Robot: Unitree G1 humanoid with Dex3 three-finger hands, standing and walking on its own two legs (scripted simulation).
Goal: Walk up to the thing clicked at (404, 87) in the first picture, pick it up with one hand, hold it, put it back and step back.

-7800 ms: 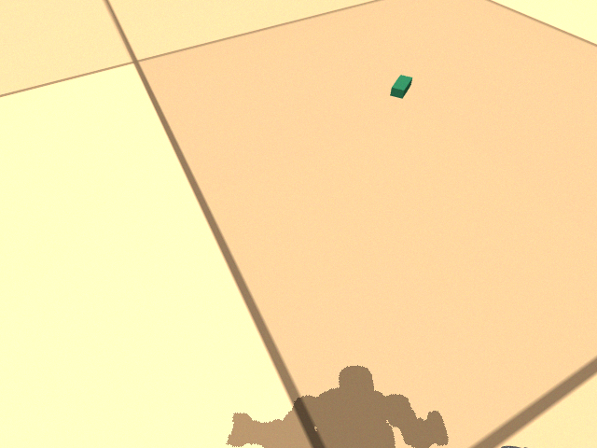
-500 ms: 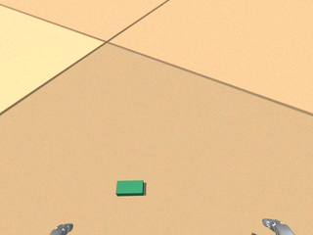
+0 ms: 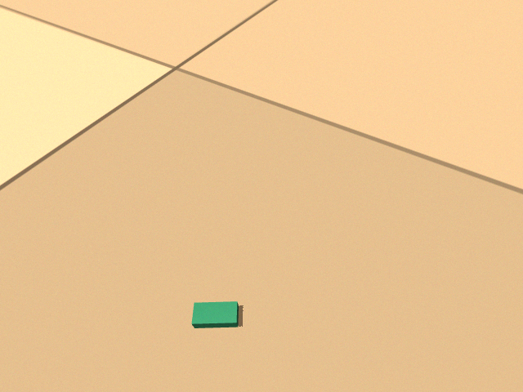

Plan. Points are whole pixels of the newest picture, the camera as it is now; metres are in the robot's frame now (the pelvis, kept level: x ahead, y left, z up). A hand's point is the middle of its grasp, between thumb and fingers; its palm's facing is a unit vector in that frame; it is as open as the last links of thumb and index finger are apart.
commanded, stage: walk up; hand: left
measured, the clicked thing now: (216, 314) +0.46 +0.23 -0.75
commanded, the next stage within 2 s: stand in 0.14 s
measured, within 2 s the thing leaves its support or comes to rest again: neither
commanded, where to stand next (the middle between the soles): +0.08 +0.02 m, yaw +0 degrees
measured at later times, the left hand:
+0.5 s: hand out of the picture +0.09 +0.25 -0.16, palm faces -0.01 -0.94 -0.33, open 7.4 cm
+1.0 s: hand out of the picture +0.09 +0.24 -0.16, palm faces -0.01 -0.94 -0.34, open 7.4 cm
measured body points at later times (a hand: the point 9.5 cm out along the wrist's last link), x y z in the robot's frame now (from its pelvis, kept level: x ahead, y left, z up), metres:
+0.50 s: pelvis +0.01 +0.00 +0.00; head +0.02 +0.00 +0.45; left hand +0.09 +0.30 -0.13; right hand +0.10 -0.30 -0.13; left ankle +0.01 +0.12 -0.75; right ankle +0.01 -0.15 -0.75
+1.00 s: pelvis +0.01 -0.01 +0.00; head +0.03 -0.01 +0.45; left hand +0.09 +0.29 -0.13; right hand +0.09 -0.31 -0.13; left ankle +0.01 +0.12 -0.75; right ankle +0.01 -0.15 -0.75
